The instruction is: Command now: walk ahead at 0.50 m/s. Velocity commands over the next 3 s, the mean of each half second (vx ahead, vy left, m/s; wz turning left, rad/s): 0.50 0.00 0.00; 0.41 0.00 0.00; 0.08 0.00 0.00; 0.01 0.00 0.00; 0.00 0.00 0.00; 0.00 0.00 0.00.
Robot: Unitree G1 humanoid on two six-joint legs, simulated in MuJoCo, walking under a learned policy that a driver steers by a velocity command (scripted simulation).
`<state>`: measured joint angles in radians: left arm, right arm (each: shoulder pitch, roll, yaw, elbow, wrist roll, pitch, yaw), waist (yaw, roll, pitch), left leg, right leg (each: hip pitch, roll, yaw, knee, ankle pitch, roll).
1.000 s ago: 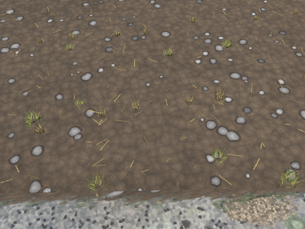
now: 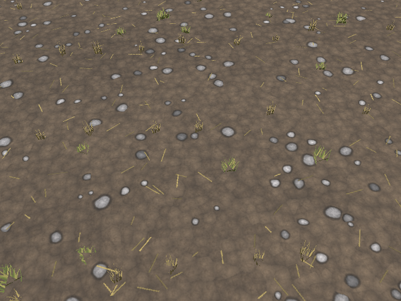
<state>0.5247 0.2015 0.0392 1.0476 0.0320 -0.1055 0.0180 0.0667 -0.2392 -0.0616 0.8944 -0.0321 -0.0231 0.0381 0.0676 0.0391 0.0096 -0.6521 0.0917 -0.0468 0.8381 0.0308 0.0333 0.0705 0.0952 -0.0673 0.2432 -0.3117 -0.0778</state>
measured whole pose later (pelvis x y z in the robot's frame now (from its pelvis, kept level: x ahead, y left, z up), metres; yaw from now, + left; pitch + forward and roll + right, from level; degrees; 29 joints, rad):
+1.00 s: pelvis +0.53 +0.05 -0.12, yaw +0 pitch +0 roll +0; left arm 0.34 0.18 0.03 1.06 0.02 -0.08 0.01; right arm 0.19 -0.21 -0.05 0.98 -0.03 -0.02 0.00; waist 0.01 0.03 0.08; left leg -0.53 0.04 0.02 0.84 -0.22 0.03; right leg -0.12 0.04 -0.10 0.32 -0.20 -0.08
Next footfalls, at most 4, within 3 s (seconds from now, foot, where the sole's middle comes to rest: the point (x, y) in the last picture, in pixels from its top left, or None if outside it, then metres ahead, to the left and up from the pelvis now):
0.24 left None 0.34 0.18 -0.91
0.70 right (231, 292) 0.61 -0.03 -0.91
1.14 left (180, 265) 0.70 0.16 -0.91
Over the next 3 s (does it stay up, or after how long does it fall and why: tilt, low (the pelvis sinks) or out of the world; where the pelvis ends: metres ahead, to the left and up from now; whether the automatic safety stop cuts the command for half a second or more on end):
stays up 0.63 0.05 -0.13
